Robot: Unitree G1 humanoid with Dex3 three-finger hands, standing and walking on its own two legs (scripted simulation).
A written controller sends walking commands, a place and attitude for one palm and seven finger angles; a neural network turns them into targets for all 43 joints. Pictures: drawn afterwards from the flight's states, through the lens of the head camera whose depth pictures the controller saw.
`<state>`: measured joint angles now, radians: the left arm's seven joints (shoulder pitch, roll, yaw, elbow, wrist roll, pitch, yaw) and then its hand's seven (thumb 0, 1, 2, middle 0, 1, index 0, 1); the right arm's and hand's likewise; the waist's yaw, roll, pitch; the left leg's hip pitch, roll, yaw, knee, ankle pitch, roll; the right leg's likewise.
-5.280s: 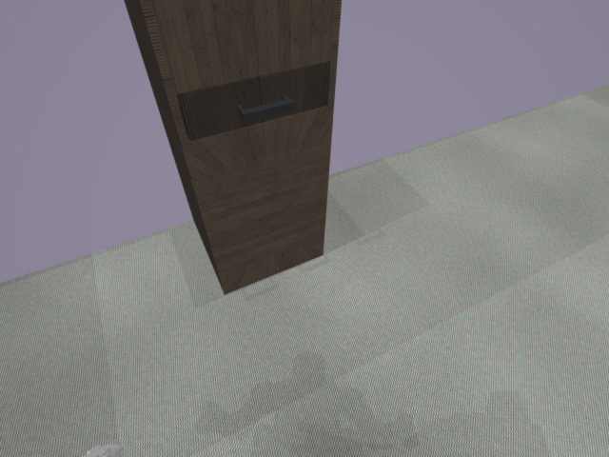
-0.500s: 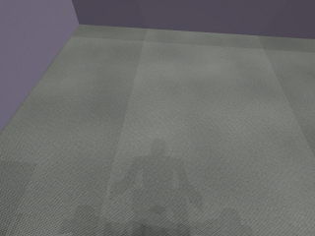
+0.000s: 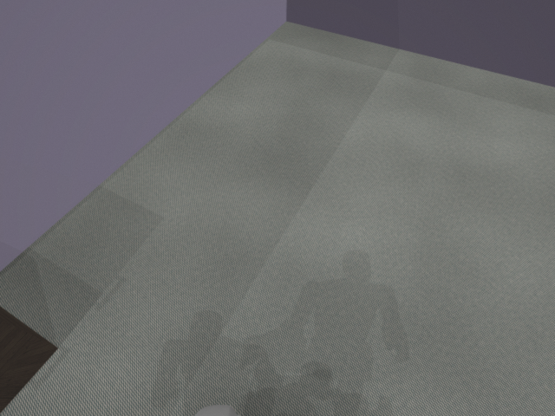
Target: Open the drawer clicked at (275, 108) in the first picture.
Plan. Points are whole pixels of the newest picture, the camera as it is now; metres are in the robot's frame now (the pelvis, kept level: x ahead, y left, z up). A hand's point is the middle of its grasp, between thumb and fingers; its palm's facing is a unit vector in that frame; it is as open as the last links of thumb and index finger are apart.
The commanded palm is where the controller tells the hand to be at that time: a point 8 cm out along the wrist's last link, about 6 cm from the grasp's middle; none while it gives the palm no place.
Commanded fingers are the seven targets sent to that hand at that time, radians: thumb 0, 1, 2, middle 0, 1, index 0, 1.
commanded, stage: turn to face it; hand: left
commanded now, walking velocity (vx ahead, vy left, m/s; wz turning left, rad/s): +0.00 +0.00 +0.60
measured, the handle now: out of the picture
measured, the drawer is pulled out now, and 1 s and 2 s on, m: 0.00 0.00 0.00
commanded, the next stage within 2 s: take the last steps up to it in 1.66 s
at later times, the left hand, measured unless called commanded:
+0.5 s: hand out of the picture +0.07 +0.22 -0.14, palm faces +0.28 -0.91 -0.30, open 7.4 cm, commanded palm none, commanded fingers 0.00 0.90 0.90 -0.20 -0.30 -0.20 -0.30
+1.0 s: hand out of the picture -0.12 +0.22 -0.18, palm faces +0.60 -0.75 -0.28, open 7.4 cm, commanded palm none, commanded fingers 0.00 0.90 0.90 -0.20 -0.30 -0.20 -0.30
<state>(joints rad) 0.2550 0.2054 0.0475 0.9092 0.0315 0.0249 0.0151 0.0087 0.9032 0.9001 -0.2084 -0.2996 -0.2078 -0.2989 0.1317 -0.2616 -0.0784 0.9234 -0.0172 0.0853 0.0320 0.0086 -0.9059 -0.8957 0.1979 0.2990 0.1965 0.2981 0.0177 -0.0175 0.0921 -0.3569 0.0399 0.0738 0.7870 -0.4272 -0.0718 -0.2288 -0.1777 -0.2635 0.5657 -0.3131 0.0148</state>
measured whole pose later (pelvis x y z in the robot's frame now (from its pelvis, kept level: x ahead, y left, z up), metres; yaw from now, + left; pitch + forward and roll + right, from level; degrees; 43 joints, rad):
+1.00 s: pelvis -0.02 +0.01 -0.01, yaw +35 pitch +0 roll +0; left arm 0.25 0.28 0.08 0.93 0.02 0.08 0.02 0.01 0.90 0.90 -0.21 -0.30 -0.20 -0.30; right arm 0.13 -0.24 -0.06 0.89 -0.02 0.03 0.02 0.01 -0.90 -0.90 0.20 0.30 0.20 0.30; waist 0.02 -0.05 0.09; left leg -0.31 0.00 0.07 0.64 -0.32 0.03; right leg -0.40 -0.16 -0.13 1.00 -0.54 0.07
